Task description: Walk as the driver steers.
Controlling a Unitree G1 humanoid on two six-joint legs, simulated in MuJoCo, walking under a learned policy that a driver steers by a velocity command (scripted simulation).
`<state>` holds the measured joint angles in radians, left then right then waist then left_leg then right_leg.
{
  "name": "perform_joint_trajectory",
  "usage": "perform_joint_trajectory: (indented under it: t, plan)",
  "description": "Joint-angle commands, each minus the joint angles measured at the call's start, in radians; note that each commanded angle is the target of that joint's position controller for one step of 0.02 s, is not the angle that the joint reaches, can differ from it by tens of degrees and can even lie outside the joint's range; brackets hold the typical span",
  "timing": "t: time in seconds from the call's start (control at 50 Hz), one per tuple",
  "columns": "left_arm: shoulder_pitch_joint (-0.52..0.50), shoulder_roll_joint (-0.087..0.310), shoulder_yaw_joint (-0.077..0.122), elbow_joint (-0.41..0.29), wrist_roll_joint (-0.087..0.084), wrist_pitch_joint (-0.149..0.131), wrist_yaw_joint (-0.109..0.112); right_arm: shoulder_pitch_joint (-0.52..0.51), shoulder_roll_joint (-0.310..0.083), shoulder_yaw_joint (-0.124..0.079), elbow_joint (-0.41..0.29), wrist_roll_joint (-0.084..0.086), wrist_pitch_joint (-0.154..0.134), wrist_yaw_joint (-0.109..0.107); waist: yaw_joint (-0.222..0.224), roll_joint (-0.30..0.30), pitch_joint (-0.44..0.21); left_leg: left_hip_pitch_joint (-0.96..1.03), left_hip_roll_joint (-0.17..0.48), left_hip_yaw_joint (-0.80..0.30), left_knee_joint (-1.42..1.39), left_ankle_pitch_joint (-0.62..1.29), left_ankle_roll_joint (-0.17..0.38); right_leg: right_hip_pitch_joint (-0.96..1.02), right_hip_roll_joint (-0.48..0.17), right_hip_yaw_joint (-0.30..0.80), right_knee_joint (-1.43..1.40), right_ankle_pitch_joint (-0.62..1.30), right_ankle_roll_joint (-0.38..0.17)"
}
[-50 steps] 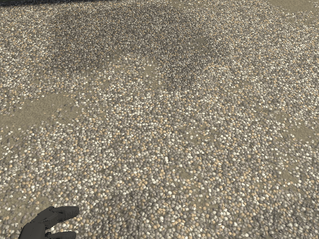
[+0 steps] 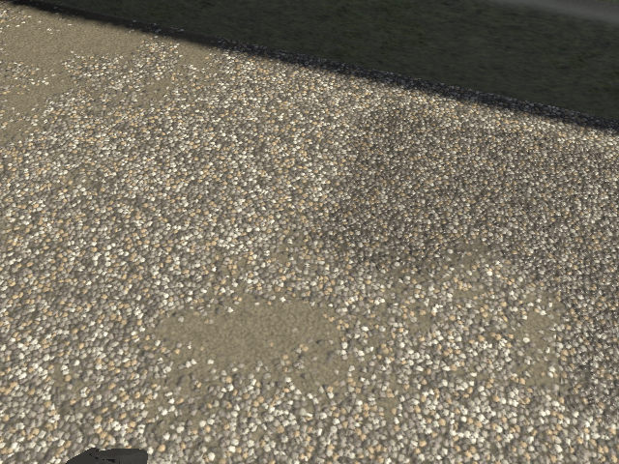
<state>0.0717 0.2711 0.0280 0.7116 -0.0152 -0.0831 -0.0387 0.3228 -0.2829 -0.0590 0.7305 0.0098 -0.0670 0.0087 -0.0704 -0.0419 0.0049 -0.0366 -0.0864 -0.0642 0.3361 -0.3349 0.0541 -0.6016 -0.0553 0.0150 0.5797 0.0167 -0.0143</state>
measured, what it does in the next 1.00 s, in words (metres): walks ahead: right foot, then left foot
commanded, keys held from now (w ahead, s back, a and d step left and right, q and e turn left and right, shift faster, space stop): no key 1.00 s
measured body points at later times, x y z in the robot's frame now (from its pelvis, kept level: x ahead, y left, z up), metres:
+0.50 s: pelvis +0.16 -0.04 +0.00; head +0.18 -0.05 +0.45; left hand +0.31 +0.20 -0.11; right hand +0.28 -0.32 -0.11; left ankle +0.21 +0.11 -0.74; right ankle +0.18 -0.12 -0.74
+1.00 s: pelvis +0.19 -0.03 +0.00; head +0.20 -0.03 +0.45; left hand +0.31 +0.22 -0.13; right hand +0.28 -0.29 -0.13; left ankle +0.21 +0.11 -0.74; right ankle +0.18 -0.12 -0.74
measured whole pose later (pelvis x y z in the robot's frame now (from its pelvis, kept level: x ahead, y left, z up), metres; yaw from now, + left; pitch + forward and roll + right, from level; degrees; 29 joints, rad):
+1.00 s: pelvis +0.19 -0.03 +0.00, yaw -4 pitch -2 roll +0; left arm 0.15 0.24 0.02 0.94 0.01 0.01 0.01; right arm 0.18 -0.23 -0.05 0.92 -0.01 0.00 -0.04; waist 0.00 0.00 0.04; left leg -0.21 0.02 -0.04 0.52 -0.27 -0.03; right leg -0.20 0.03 0.00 0.52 -0.30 -0.03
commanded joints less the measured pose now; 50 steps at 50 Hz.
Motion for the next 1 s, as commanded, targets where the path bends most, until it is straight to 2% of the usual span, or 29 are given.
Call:
perform_joint_trajectory:
  t: [0.02,0.04,0.06,0.08,0.1,0.12,0.14,0.16,0.18,0.2,0.24,0.3,0.36,0.42,0.46,0.48,0.5,0.52,0.54,0.56,0.58,0.64,0.74,0.86,1.0]
  plan:
    - [-0.1,0.104,0.029,-0.106,0.003,-0.021,-0.014,0.028,-0.171,-0.049,-0.018,0.002,0.002,-0.01,0.003,0.123,0.038,0.065,0.316,-0.117,0.006,0.55,0.126,-0.02,0.012,-0.004,-0.046,-0.111,-0.054]
    - [-0.026,0.12,0.04,-0.089,0.015,-0.024,-0.013,0.004,-0.174,-0.047,-0.021,0.003,0.008,-0.014,0.049,0.124,-0.013,0.061,0.283,-0.087,0.098,0.762,0.102,0.104,0.054,-0.041,-0.079,-0.1,-0.07]
    - [0.094,0.147,0.057,-0.055,0.027,-0.028,-0.01,-0.009,-0.163,-0.041,-0.028,0.002,0.013,-0.019,0.11,0.105,-0.1,0.031,0.226,-0.046,0.253,0.895,0.07,0.291,0.078,-0.058,-0.108,0.021,-0.093]
    - [0.231,0.213,0.069,-0.038,0.041,-0.032,-0.003,-0.008,-0.122,-0.022,-0.054,-0.018,0.01,-0.026,0.154,0.023,-0.239,-0.133,0.165,-0.007,0.505,0.67,0.019,0.572,-0.078,0.108,-0.056,0.376,-0.156]
    - [0.271,0.273,0.078,-0.027,0.046,-0.024,-0.001,0.154,-0.041,0.005,-0.044,-0.021,-0.005,-0.016,0.098,-0.234,-0.383,-0.51,-0.001,0.038,0.913,-0.154,-0.077,0.939,-0.348,0.502,-0.061,0.578,-0.363]
    - [0.318,0.192,0.064,-0.024,0.015,-0.01,-0.001,0.129,-0.128,-0.009,-0.021,-0.017,-0.009,-0.011,0.154,-0.147,-0.458,-0.576,0.013,-0.082,1.009,-0.301,-0.085,0.959,-0.34,0.606,-0.123,0.492,-0.359]
    - [0.241,0.165,0.052,-0.037,0.011,-0.002,0.003,0.03,-0.157,-0.018,-0.048,0.008,-0.005,-0.009,0.152,-0.079,-0.316,-0.635,0.066,-0.072,1.021,-0.249,-0.087,0.853,-0.304,0.456,-0.134,0.467,-0.31]
    - [0.178,0.136,0.043,-0.046,0.016,0.005,0.008,-0.044,-0.143,-0.012,-0.062,0.005,0.001,-0.015,0.137,0.003,-0.228,-0.635,0.108,-0.041,0.965,-0.193,-0.09,0.73,-0.259,0.36,-0.147,0.493,-0.272]
    - [0.135,0.113,0.032,-0.048,0.019,0.008,0.009,-0.084,-0.135,-0.013,-0.071,-0.007,0.011,-0.022,0.114,0.032,-0.16,-0.612,0.133,-0.029,0.901,-0.159,-0.096,0.612,-0.228,0.302,-0.171,0.517,-0.257]
    - [0.114,0.099,0.025,-0.045,0.027,0.007,0.011,-0.068,-0.123,-0.014,-0.072,-0.01,0.024,-0.026,0.076,0.007,-0.145,-0.532,0.158,-0.032,0.838,-0.125,-0.096,0.518,-0.196,0.258,-0.199,0.517,-0.241]
    - [0.069,0.089,0.021,-0.035,0.037,0.006,0.01,-0.005,-0.078,-0.006,-0.047,-0.008,0.046,-0.034,0.031,-0.045,-0.139,-0.419,0.158,-0.014,0.719,-0.083,-0.113,0.405,-0.154,0.177,-0.238,0.547,-0.236]
    - [0.04,0.115,0.029,-0.017,0.036,0.014,0.018,-0.003,-0.058,-0.001,-0.032,-0.016,0.059,-0.048,0.02,-0.057,-0.16,-0.332,0.156,0.003,0.546,0.002,-0.13,0.354,-0.135,0.109,-0.254,0.542,-0.233]
    - [0.05,0.12,0.03,0.006,0.033,0.031,0.026,-0.06,-0.068,-0.006,-0.027,-0.011,0.072,-0.052,0.049,-0.052,-0.154,-0.288,0.159,0.0,0.433,0.101,-0.125,0.342,-0.131,0.11,-0.283,0.3,-0.214]
    - [0.054,0.105,0.022,0.026,0.036,0.046,0.026,-0.124,-0.072,-0.011,-0.032,-0.011,0.081,-0.053,0.075,-0.055,-0.092,-0.272,0.161,-0.006,0.327,0.096,-0.113,0.325,-0.133,0.154,-0.308,-0.02,-0.206]
    - [0.04,0.09,0.014,0.035,0.029,0.053,0.026,-0.13,-0.059,-0.01,-0.027,-0.016,0.075,-0.052,0.061,-0.047,-0.061,-0.214,0.148,0.011,0.183,0.142,-0.097,0.315,-0.114,0.167,-0.288,-0.171,-0.181]
    - [0.052,0.076,0.008,0.045,0.025,0.054,0.026,-0.128,-0.06,-0.01,-0.023,-0.025,0.07,-0.051,0.054,-0.032,-0.052,-0.163,0.149,0.01,0.099,0.221,-0.085,0.303,-0.091,0.165,-0.272,-0.214,-0.147]
    - [0.081,0.06,0.002,0.054,0.031,0.05,0.025,-0.128,-0.084,-0.012,-0.026,-0.034,0.065,-0.053,0.063,-0.003,-0.057,-0.109,0.192,-0.035,0.084,0.324,-0.071,0.286,-0.065,0.161,-0.246,-0.238,-0.109]
    - [0.127,0.059,0.002,0.062,0.044,0.043,0.02,-0.128,-0.13,-0.021,-0.031,-0.032,0.064,-0.056,0.098,0.064,-0.071,-0.059,0.234,-0.063,0.119,0.428,-0.052,0.255,-0.011,0.127,-0.214,-0.286,-0.077]
    - [0.147,0.058,0.005,0.065,0.038,0.042,0.02,-0.138,-0.148,-0.032,-0.007,-0.018,0.067,-0.052,0.122,0.15,-0.065,-0.112,0.204,-0.044,0.145,0.302,-0.033,0.275,0.037,0.067,-0.218,-0.298,-0.053]
    - [0.1,0.074,0.005,0.067,0.037,0.046,0.022,-0.139,-0.095,-0.025,-0.008,-0.018,0.065,-0.045,0.083,0.122,-0.051,-0.157,0.176,-0.032,0.13,0.229,-0.04,0.311,0.043,0.048,-0.192,-0.287,-0.041]
    - [0.071,0.069,0.005,0.062,0.033,0.052,0.025,-0.142,-0.067,-0.016,-0.002,-0.025,0.062,-0.043,0.079,0.113,-0.045,-0.169,0.172,-0.029,0.122,0.235,-0.052,0.317,0.042,0.043,-0.177,-0.261,-0.042]
    - [0.073,0.065,0.006,0.07,0.034,0.068,0.031,-0.139,-0.07,-0.016,0.015,-0.022,0.047,-0.041,0.08,0.114,-0.049,-0.158,0.163,-0.022,0.136,0.309,-0.058,0.338,0.036,0.042,-0.148,-0.159,-0.048]
    - [0.069,0.062,0.009,0.097,0.026,0.075,0.036,-0.132,-0.073,-0.015,0.046,-0.018,0.046,-0.047,0.075,0.078,-0.056,-0.144,0.157,-0.018,0.151,0.358,-0.055,0.37,0.031,0.042,-0.125,-0.074,-0.047]
    - [0.068,0.063,0.013,0.142,0.022,0.08,0.044,-0.136,-0.069,-0.014,0.094,-0.016,0.053,-0.052,0.074,0.046,-0.041,-0.133,0.146,-0.01,0.146,0.348,-0.054,0.383,0.027,0.045,-0.131,-0.062,-0.041]
    - [0.069,0.067,0.014,0.198,0.021,0.08,0.052,-0.143,-0.059,-0.012,0.16,-0.016,0.059,-0.056,0.073,0.038,-0.018,-0.125,0.133,0.002,0.124,0.308,-0.058,0.385,0.022,0.049,-0.156,-0.092,-0.038]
